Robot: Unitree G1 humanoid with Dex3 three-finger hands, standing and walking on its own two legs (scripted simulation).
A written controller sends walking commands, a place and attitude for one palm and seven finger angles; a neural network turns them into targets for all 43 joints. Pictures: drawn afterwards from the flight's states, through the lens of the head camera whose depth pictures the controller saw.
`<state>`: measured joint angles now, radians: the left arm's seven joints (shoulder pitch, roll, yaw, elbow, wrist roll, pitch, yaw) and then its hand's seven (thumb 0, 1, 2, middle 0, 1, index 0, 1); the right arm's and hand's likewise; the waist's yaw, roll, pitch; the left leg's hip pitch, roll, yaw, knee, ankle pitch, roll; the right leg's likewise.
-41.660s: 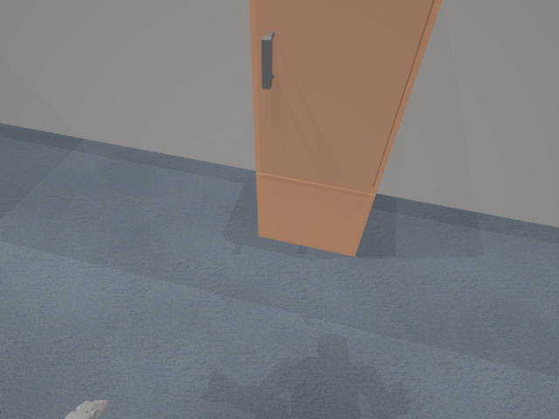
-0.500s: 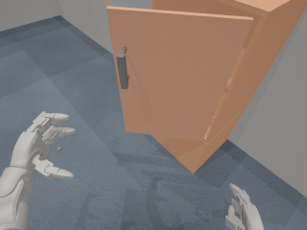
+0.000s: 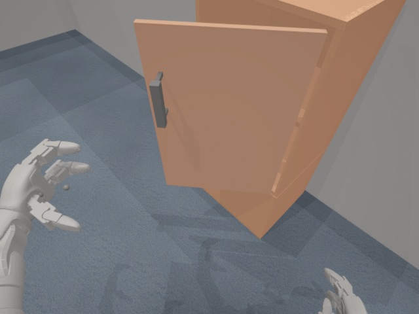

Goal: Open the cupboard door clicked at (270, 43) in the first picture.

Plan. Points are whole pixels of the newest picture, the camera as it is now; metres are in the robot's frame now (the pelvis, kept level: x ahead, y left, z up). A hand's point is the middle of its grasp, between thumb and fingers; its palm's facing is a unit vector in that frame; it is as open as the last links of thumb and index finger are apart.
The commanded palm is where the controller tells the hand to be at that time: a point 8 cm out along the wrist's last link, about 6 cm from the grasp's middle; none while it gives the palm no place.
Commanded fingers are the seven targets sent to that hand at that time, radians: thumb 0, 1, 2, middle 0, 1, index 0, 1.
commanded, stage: raise the hand with hooked fingers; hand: left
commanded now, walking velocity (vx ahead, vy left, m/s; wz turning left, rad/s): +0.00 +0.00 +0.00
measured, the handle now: (160, 100) +0.58 +0.17 +0.09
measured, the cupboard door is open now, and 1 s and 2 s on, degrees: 40 40 40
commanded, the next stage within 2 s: move the hooked fingers beside the handle in 0.28 s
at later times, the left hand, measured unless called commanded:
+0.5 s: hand (74, 186) +0.30 +0.26 +0.11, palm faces +0.03 -1.00 -0.02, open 14.0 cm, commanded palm +0.28 +0.31 +0.11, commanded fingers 0.00 -0.50 0.30 -0.30 -1.20 -0.30 -1.20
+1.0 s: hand (95, 153) +0.37 +0.25 +0.11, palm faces +0.00 -1.00 +0.00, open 14.0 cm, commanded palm +0.35 +0.30 +0.10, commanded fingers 0.00 -0.50 0.30 -0.30 -1.20 -0.30 -1.20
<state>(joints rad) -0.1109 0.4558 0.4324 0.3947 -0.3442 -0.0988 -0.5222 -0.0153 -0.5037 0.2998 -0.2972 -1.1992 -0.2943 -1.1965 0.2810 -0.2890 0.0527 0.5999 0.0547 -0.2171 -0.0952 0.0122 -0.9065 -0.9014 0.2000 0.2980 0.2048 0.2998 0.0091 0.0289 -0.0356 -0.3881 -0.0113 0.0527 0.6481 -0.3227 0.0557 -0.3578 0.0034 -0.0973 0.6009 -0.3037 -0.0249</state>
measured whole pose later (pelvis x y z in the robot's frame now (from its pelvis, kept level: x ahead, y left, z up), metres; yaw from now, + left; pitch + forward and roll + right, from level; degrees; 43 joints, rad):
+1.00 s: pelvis +0.00 -0.01 -0.01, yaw -1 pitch +7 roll -1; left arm -0.43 0.50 0.44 0.75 -0.28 -0.19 -0.49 -0.02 -0.50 0.30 -0.30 -1.20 -0.30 -1.20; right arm 0.34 -0.29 0.04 0.63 0.06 -0.14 -0.09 0.01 -0.91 -0.90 0.20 0.30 0.20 0.30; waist -0.04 0.02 -0.05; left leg -0.48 0.00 0.06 0.69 -0.33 0.04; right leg -0.46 0.02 -0.09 0.65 -0.32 -0.04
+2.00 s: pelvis +0.00 +0.00 -0.02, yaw -2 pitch +18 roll -3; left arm -1.06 0.74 0.46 1.33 -0.10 -0.28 -0.42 -0.02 -0.50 0.30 -0.30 -1.20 -0.30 -1.20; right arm 0.43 -0.31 0.06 0.64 0.01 0.03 -0.06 0.00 -0.91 -0.90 0.20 0.30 0.21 0.30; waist -0.20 0.01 -0.06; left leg -0.77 0.03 0.06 0.83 -0.38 0.06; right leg -0.72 0.03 -0.09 0.74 -0.33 -0.02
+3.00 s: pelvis +0.01 +0.00 -0.03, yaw -2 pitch +19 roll -3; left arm -1.01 0.68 0.44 1.27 -0.10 -0.30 -0.36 -0.02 -0.50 0.30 -0.30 -1.20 -0.29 -1.20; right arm 0.45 -0.29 0.06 0.63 0.00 0.07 -0.04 0.00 -0.91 -0.90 0.20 0.30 0.21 0.30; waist -0.19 0.02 -0.07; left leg -0.79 0.03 0.05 0.86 -0.41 0.06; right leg -0.74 0.04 -0.09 0.76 -0.35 -0.03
